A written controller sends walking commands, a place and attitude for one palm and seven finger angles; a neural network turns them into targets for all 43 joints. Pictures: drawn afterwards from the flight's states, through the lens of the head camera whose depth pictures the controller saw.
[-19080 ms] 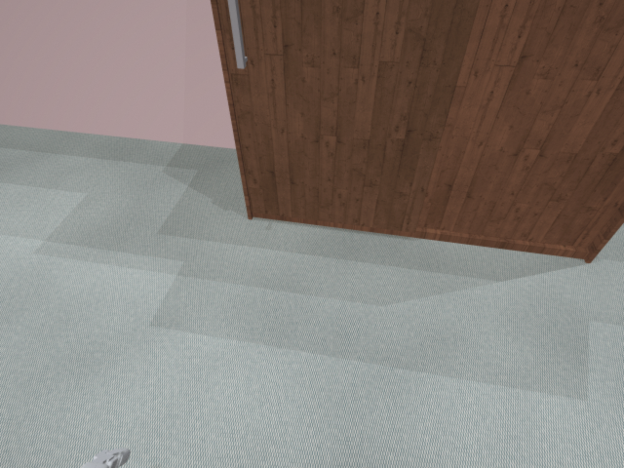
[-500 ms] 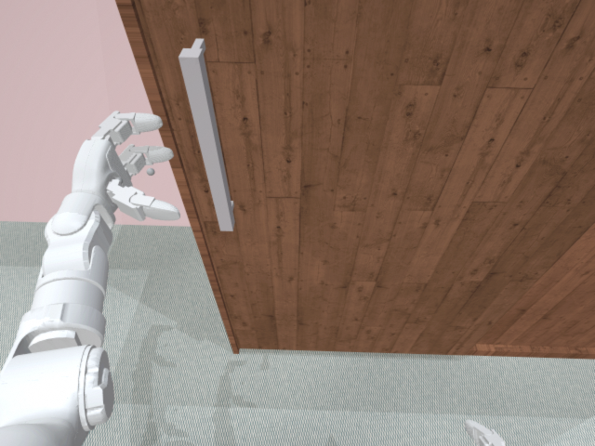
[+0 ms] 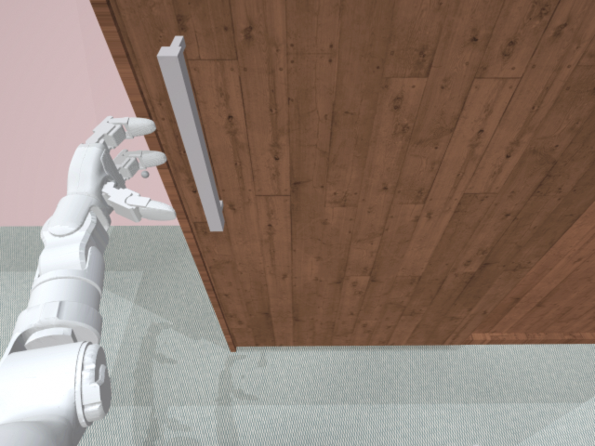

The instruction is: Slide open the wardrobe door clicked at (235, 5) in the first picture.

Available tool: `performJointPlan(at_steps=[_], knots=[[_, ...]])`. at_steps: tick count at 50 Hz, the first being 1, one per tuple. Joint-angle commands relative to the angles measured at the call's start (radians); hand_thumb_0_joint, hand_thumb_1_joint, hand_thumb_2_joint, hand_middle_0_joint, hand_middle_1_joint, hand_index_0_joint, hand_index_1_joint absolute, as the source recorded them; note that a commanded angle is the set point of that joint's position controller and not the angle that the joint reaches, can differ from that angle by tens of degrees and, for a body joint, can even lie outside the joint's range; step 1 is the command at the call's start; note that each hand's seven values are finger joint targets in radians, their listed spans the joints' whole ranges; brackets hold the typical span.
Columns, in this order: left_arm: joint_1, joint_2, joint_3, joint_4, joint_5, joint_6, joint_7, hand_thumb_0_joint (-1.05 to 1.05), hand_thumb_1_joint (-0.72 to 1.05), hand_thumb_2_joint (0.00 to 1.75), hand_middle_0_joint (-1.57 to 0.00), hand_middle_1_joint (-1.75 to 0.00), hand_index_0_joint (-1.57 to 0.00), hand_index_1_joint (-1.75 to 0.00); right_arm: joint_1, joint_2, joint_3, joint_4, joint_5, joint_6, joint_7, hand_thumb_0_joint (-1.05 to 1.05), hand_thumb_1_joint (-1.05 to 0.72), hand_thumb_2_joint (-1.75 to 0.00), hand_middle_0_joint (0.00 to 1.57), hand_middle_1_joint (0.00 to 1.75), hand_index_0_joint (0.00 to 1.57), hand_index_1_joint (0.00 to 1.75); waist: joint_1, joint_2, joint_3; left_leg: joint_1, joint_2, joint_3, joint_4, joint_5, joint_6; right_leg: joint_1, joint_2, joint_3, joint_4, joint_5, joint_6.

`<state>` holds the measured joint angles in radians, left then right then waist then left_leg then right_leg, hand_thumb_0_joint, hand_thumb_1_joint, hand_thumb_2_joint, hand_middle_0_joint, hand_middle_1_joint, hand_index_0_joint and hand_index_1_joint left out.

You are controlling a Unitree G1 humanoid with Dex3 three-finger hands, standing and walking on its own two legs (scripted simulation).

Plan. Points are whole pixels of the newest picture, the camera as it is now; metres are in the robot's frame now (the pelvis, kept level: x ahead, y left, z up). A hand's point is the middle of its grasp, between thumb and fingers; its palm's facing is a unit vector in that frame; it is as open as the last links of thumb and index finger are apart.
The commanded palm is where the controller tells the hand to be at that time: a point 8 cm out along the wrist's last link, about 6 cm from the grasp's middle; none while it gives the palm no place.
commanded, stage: feel for the door with the fingertips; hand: left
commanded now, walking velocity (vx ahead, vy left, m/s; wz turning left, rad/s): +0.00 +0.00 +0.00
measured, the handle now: (201, 150) +0.49 +0.15 +0.14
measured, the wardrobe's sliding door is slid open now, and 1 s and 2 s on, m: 0.00 0.00 0.00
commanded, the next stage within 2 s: slide the fingers in behind the handle in 0.84 s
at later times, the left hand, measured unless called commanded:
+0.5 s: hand (178, 171) +0.43 +0.17 +0.15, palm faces +0.03 -1.00 +0.00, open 14.0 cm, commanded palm +0.41 +0.22 +0.15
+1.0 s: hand (178, 165) +0.45 +0.17 +0.15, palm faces +0.02 -1.00 +0.00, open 13.8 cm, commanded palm +0.43 +0.23 +0.15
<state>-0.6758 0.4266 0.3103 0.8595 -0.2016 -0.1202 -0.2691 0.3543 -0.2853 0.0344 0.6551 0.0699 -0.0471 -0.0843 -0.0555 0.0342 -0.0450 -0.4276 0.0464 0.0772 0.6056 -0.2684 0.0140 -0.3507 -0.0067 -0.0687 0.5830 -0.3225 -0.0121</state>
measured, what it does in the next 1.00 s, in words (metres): stands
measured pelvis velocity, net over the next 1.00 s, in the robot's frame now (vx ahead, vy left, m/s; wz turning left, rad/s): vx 0.00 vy -0.01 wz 0.00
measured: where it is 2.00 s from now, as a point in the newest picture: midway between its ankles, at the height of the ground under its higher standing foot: outside the picture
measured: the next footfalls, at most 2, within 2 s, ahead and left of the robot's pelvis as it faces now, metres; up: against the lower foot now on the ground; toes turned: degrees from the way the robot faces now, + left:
none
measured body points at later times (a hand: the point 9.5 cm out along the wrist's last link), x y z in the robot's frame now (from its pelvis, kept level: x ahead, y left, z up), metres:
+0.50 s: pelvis +0.00 -0.01 +0.00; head +0.02 -0.02 +0.45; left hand +0.43 +0.22 +0.15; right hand +0.10 -0.26 -0.11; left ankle +0.02 +0.11 -0.73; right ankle -0.02 -0.11 -0.73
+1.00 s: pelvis +0.00 -0.01 +0.00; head +0.03 -0.01 +0.45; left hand +0.44 +0.22 +0.15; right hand +0.07 -0.27 -0.12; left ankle +0.02 +0.11 -0.73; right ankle -0.02 -0.11 -0.73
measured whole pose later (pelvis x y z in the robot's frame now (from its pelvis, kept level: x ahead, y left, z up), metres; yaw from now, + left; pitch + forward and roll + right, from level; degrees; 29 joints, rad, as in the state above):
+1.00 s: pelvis +0.00 -0.01 +0.00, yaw +0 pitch +6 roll -1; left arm -0.78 0.37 0.29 0.96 -0.16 -0.19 -0.20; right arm 0.34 -0.27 0.03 0.68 0.06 -0.05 -0.07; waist -0.07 0.03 -0.05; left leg -0.45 0.05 0.07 0.62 -0.27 0.01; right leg -0.38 0.00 -0.08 0.61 -0.33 -0.02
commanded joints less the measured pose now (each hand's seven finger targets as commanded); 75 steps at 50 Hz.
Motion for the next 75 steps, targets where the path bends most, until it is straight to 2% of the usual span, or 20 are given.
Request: performJointPlan(at_steps=[1,5,7,13,16,21,24,29,31,34,38,42,46,51,52,56,61,67,71,75], knots=[[-0.459,0.159,-0.013,-0.304,-0.035,-0.091,-0.010,0.00,-0.50,0.30,-0.30,-1.20,-0.30,-1.20,-0.009,-0.137,-0.064,-0.119,-0.002,-0.047,-0.005,0.00,-0.90,-0.90,0.20,0.30,0.20,0.30,-0.014,-0.008,-0.354,0.302,-0.028,-0.085,-0.038,0.268,0.031,0.014,0.037,0.026,-0.069,0.327,-0.006],[-0.505,0.133,-0.031,-0.242,-0.020,-0.060,0.023,0.00,-0.50,0.30,-0.30,-1.20,-0.30,-1.20,-0.017,-0.137,-0.062,-0.093,-0.001,-0.049,-0.002,0.00,-0.90,-0.90,0.20,0.30,0.20,0.30,-0.026,0.009,-0.245,0.249,-0.033,-0.092,-0.054,0.163,0.028,-0.054,0.035,0.024,-0.087,0.234,-0.004],[-0.497,0.170,-0.004,-0.226,-0.006,-0.049,0.047,0.00,-0.50,0.30,-0.30,-1.20,-0.30,-1.20,-0.018,-0.139,-0.060,-0.093,-0.001,-0.043,-0.002,0.00,-0.90,-0.90,0.20,0.30,0.20,0.30,-0.017,-0.013,-0.249,0.226,-0.035,-0.089,-0.056,0.157,0.032,-0.033,0.031,0.027,-0.085,0.232,-0.004],[-0.490,0.137,-0.009,-0.330,0.009,-0.082,0.094,0.00,-0.50,0.30,-0.30,-1.20,-0.30,-1.20,-0.026,-0.122,-0.062,-0.114,-0.011,-0.050,0.012,0.00,-0.90,-0.90,0.20,0.30,0.20,0.30,0.006,0.020,-0.379,0.291,-0.037,-0.085,-0.038,0.261,0.026,0.027,0.033,0.029,-0.057,0.333,-0.007],[-0.437,0.099,-0.030,-0.301,0.006,-0.082,0.102,0.00,-0.50,0.30,-0.30,-1.20,-0.30,-1.20,-0.028,-0.121,-0.061,-0.116,-0.011,-0.049,0.017,0.00,-0.90,-0.90,0.20,0.30,0.20,0.30,0.001,-0.039,-0.338,0.264,-0.036,-0.078,-0.038,0.263,0.031,0.042,0.035,0.025,-0.061,0.351,-0.004],[-0.407,0.173,0.029,-0.252,0.016,-0.039,0.107,0.00,-0.50,0.30,-0.30,-1.20,-0.30,-1.20,-0.033,-0.128,-0.059,-0.116,-0.007,-0.030,0.010,0.00,-0.90,-0.90,0.20,0.30,0.20,0.30,0.008,-0.087,-0.273,0.197,-0.042,-0.057,-0.051,0.217,0.037,0.071,0.026,0.038,-0.076,0.359,0.004],[-0.487,0.174,0.019,-0.258,0.023,-0.037,0.103,0.00,-0.50,0.30,-0.30,-1.20,-0.30,-1.20,-0.045,-0.118,-0.054,-0.116,-0.005,-0.026,0.003,0.00,-0.90,-0.90,0.20,0.30,0.20,0.30,0.001,-0.036,-0.257,0.201,-0.044,-0.055,-0.054,0.189,0.038,0.046,0.023,0.049,-0.087,0.334,0.004],[-0.522,0.132,-0.019,-0.297,0.006,-0.084,0.075,0.00,-0.50,0.30,-0.30,-1.20,-0.30,-1.20,-0.037,-0.115,-0.058,-0.110,-0.007,-0.035,0.001,0.00,-0.90,-0.90,0.20,0.30,0.20,0.30,-0.009,0.000,-0.338,0.266,-0.045,-0.063,-0.035,0.245,0.035,0.052,0.029,0.047,-0.073,0.381,-0.002],[-0.505,0.115,-0.039,-0.245,-0.002,-0.084,0.062,0.00,-0.50,0.30,-0.30,-1.20,-0.30,-1.20,-0.024,-0.121,-0.059,-0.099,-0.004,-0.033,-0.001,0.00,-0.90,-0.90,0.20,0.30,0.20,0.30,-0.024,-0.046,-0.311,0.248,-0.043,-0.064,-0.033,0.232,0.038,0.042,0.029,0.041,-0.077,0.369,0.001],[-0.536,0.092,-0.064,-0.191,0.001,-0.066,0.052,0.00,-0.50,0.30,-0.30,-1.20,-0.30,-1.20,-0.025,-0.124,-0.060,-0.087,-0.001,-0.033,0.001,0.00,-0.90,-0.90,0.20,0.30,0.20,0.30,-0.030,-0.008,-0.276,0.240,-0.044,-0.069,-0.038,0.195,0.033,-0.007,0.028,0.039,-0.081,0.323,0.000],[-0.603,0.147,-0.025,-0.137,0.010,-0.061,0.069,0.00,-0.50,0.30,-0.30,-1.20,-0.30,-1.20,-0.009,-0.131,-0.059,-0.077,-0.005,-0.029,0.001,0.00,-0.90,-0.90,0.20,0.30,0.20,0.30,-0.033,-0.044,-0.270,0.203,-0.047,-0.076,-0.039,0.163,0.037,-0.011,0.024,0.042,-0.083,0.286,0.003],[-0.608,0.198,0.027,-0.176,0.020,-0.115,0.093,0.00,-0.50,0.30,-0.30,-1.20,-0.30,-1.20,0.006,-0.130,-0.060,-0.083,-0.017,-0.033,0.008,0.00,-0.90,-0.90,0.20,0.30,0.20,0.30,-0.010,-0.029,-0.379,0.225,-0.048,-0.080,-0.028,0.220,0.035,0.042,0.027,0.046,-0.056,0.339,0.000],[-0.609,0.210,0.030,-0.138,0.024,-0.141,0.090,0.00,-0.50,0.30,-0.30,-1.20,-0.30,-1.20,0.016,-0.132,-0.062,-0.073,-0.015,-0.032,0.010,0.00,-0.90,-0.90,0.20,0.30,0.20,0.30,-0.026,-0.050,-0.339,0.201,-0.045,-0.071,-0.023,0.201,0.038,0.034,0.029,0.046,-0.063,0.332,0.003],[-0.627,0.231,0.034,-0.101,0.032,-0.142,0.075,0.00,-0.50,0.30,-0.30,-1.20,-0.30,-1.20,0.019,-0.135,-0.061,-0.070,-0.012,-0.029,0.005,0.00,-0.90,-0.90,0.20,0.30,0.20,0.30,-0.029,-0.002,-0.307,0.188,-0.043,-0.072,-0.028,0.157,0.035,0.001,0.029,0.046,-0.070,0.274,-0.001],[-0.634,0.217,0.024,-0.118,0.031,-0.144,0.072,0.00,-0.50,0.30,-0.30,-1.20,-0.30,-1.20,0.011,-0.132,-0.059,-0.075,-0.013,-0.032,0.006,0.00,-0.90,-0.90,0.20,0.30,0.20,0.30,-0.024,0.027,-0.323,0.197,-0.044,-0.074,-0.031,0.156,0.032,-0.003,0.030,0.047,-0.067,0.273,-0.002],[-0.585,0.177,0.011,-0.104,0.013,-0.140,0.068,0.00,-0.50,0.30,-0.30,-1.20,-0.30,-1.20,0.022,-0.134,-0.062,-0.081,-0.014,-0.036,0.007,0.00,-0.90,-0.90,0.20,0.30,0.20,0.30,-0.025,-0.033,-0.328,0.195,-0.041,-0.078,-0.034,0.156,0.034,0.003,0.035,0.035,-0.069,0.259,-0.002],[-0.601,0.190,0.016,-0.095,0.019,-0.135,0.075,0.00,-0.50,0.30,-0.30,-1.20,-0.30,-1.20,0.029,-0.137,-0.064,-0.077,-0.013,-0.038,0.007,0.00,-0.90,-0.90,0.20,0.30,0.20,0.30,-0.031,-0.047,-0.301,0.181,-0.037,-0.080,-0.037,0.123,0.036,-0.020,0.035,0.035,-0.074,0.217,0.001],[-0.546,0.157,0.007,-0.149,0.025,-0.131,0.087,0.00,-0.50,0.30,-0.30,-1.20,-0.30,-1.20,0.019,-0.130,-0.067,-0.088,-0.014,-0.043,0.018,0.00,-0.90,-0.90,0.20,0.30,0.20,0.30,-0.009,0.016,-0.351,0.225,-0.036,-0.080,-0.027,0.179,0.029,-0.019,0.039,0.033,-0.059,0.262,-0.006],[-0.582,0.111,-0.039,-0.164,0.020,-0.121,0.091,0.00,-0.50,0.30,-0.30,-1.20,-0.30,-1.20,0.018,-0.130,-0.068,-0.090,-0.012,-0.042,0.017,0.00,-0.90,-0.90,0.20,0.30,0.20,0.30,-0.033,-0.032,-0.309,0.210,-0.034,-0.080,-0.032,0.155,0.033,-0.027,0.040,0.027,-0.068,0.238,-0.004],[-0.576,0.115,-0.030,-0.202,0.029,-0.122,0.106,0.00,-0.50,0.30,-0.30,-1.20,-0.30,-1.20,0.008,-0.127,-0.067,-0.088,-0.014,-0.049,0.021,0.00,-0.90,-0.90,0.20,0.30,0.20,0.30,-0.016,0.041,-0.340,0.266,-0.031,-0.097,-0.031,0.192,0.021,-0.053,0.043,0.023,-0.057,0.243,-0.012]])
